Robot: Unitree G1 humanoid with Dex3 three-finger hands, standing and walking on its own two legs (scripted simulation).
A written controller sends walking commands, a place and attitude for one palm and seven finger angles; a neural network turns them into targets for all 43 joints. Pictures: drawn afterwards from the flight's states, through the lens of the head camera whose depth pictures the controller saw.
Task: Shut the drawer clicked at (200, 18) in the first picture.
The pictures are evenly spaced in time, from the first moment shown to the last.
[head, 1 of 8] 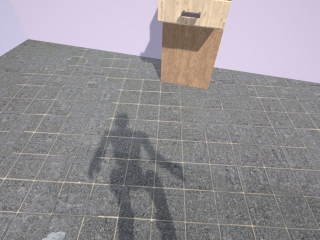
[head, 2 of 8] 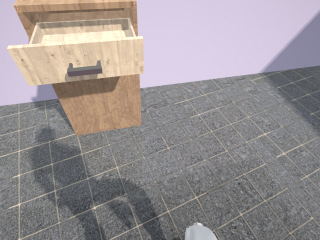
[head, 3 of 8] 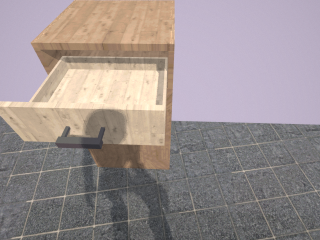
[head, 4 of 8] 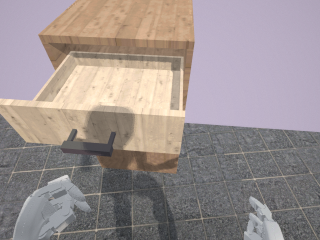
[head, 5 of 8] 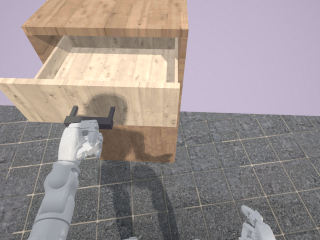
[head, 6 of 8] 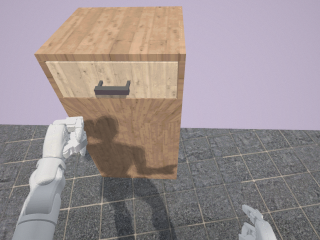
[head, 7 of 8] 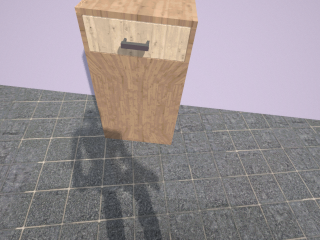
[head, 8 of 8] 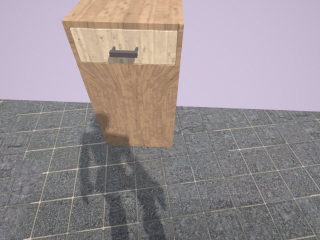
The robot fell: no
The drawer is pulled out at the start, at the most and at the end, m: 0.29 0.29 0.00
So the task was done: yes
